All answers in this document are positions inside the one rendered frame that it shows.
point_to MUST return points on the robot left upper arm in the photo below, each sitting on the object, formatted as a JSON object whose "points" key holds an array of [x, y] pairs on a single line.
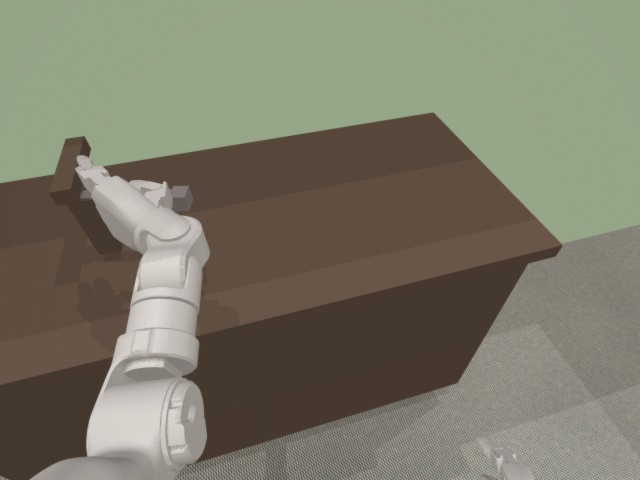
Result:
{"points": [[147, 430]]}

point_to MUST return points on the left robot hand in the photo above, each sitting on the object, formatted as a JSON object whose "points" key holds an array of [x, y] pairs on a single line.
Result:
{"points": [[120, 204]]}

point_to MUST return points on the robot left forearm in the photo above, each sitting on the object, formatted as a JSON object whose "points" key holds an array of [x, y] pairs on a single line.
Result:
{"points": [[160, 340]]}

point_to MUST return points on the right robot hand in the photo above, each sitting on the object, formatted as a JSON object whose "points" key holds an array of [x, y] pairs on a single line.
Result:
{"points": [[503, 459]]}

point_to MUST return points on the counter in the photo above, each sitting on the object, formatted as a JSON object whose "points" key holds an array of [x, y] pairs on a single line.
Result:
{"points": [[349, 269]]}

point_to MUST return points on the tap lever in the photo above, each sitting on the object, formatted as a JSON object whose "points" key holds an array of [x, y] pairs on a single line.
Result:
{"points": [[182, 197]]}

